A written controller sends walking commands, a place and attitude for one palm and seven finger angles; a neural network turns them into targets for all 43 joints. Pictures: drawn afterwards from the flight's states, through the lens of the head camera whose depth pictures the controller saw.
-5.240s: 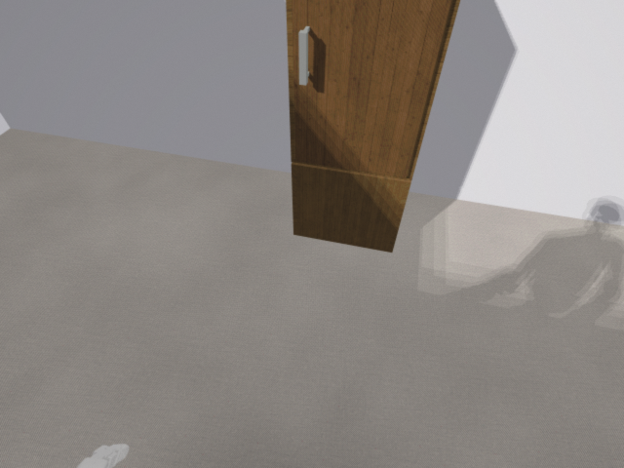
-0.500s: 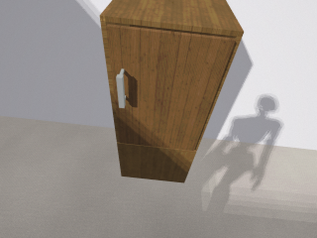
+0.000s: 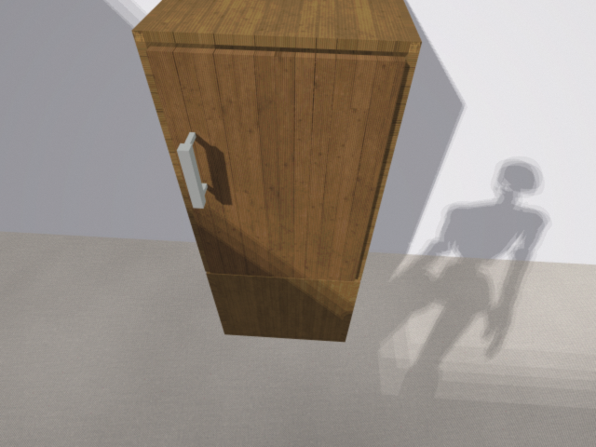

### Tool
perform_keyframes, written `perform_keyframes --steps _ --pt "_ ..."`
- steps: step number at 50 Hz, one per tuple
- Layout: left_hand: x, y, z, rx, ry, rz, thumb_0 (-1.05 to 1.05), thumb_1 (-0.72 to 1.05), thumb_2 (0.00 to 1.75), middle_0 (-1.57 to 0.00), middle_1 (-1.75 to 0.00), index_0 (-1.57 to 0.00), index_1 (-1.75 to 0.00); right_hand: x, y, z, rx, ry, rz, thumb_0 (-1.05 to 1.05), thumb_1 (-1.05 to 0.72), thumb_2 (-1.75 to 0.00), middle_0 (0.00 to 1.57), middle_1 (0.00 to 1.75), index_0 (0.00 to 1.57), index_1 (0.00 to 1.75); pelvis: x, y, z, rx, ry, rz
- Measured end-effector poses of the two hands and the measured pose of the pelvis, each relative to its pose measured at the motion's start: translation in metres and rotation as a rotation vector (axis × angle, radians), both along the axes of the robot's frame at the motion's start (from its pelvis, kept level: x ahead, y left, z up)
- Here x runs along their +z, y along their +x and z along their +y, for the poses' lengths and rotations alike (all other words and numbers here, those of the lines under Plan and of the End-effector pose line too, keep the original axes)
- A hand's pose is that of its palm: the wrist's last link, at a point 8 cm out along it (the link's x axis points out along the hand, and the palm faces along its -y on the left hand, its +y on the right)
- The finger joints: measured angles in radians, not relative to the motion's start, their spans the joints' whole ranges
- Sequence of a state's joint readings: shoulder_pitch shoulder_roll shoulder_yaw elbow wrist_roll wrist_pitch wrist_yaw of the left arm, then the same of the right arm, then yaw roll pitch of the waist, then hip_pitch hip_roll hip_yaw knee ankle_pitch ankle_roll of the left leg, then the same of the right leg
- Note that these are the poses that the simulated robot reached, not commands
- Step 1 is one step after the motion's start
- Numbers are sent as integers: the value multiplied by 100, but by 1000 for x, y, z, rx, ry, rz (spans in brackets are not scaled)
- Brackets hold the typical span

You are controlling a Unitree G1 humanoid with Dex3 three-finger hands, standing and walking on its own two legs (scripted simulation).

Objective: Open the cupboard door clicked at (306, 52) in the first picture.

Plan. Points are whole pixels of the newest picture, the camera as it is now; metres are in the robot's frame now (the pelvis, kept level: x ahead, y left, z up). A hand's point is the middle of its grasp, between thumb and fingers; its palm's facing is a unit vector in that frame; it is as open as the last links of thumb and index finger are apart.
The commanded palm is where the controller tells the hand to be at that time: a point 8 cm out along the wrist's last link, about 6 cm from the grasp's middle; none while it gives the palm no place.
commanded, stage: come to a stop and stand still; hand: left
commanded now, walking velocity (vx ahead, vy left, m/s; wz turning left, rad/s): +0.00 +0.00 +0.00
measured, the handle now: (195, 171) +0.58 +0.22 +0.04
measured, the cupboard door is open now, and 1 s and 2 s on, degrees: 0 0 0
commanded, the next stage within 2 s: look again from close up in 0.22 s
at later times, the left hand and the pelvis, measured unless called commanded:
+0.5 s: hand out of the picture -0.02 +0.18 -0.18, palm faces -0.01 -0.98 -0.18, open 7.4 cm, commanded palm none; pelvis +0.00 +0.03 +0.00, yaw -2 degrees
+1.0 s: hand out of the picture +0.10 +0.24 -0.12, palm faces +0.15 -0.97 -0.21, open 7.4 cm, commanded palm +0.11 +0.28 -0.06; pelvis -0.01 +0.05 +0.00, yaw -2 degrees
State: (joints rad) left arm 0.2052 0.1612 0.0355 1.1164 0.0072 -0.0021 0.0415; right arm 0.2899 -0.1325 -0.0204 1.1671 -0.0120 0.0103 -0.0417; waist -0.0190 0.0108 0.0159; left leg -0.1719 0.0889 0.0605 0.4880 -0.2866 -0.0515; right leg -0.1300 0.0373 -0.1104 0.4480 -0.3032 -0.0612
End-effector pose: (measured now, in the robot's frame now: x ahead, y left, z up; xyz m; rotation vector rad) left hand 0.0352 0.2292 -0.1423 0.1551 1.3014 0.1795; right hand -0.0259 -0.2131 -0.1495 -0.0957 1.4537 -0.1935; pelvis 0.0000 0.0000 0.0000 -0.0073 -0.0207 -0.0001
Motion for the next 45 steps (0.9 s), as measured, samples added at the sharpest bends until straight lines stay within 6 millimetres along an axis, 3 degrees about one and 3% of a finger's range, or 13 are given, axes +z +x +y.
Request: perform_keyframes --steps 3,8,14,21,26,35,45 --pt "0 -10 -2 3 -6 35 0 96 89 -20 -30 -20 -30 3 18 -1 19 -6 -36 0 -91 -90 20 30 20 30 2 3 -1 -7 4 4" --pt "2 -31 -7 9 -20 100 0 94 89 -20 -30 -20 -30 5 31 -8 34 -17 -49 1 -93 -90 20 30 20 30 5 5 0 -14 7 10" --pt "2 -52 -15 19 -39 157 0 92 89 -20 -30 -20 -30 7 36 -8 40 -18 -51 1 -92 -90 20 30 20 30 6 7 1 -17 9 11" --pt "1 -62 -12 -15 -37 146 0 91 89 -21 -30 -20 -30 3 39 -3 32 -19 -95 1 -92 -90 20 30 20 30 2 -1 14 -37 -17 25" --pt "-3 -56 7 -29 -33 124 0 91 89 -21 -30 -20 -30 2 36 13 29 -24 -143 1 -93 -90 20 30 20 30 -2 -4 29 -37 -9 16" --pt "0 -26 39 -60 -6 36 0 91 89 -20 -30 -20 -30 3 10 38 30 -5 -106 1 -94 -90 20 30 20 30 -1 -8 46 -46 9 9" --pt "2 -23 50 -76 -3 57 0 91 89 -20 -30 -20 -30 3 -8 55 18 22 -47 0 -91 -90 20 30 20 30 1 -9 52 -51 14 22"
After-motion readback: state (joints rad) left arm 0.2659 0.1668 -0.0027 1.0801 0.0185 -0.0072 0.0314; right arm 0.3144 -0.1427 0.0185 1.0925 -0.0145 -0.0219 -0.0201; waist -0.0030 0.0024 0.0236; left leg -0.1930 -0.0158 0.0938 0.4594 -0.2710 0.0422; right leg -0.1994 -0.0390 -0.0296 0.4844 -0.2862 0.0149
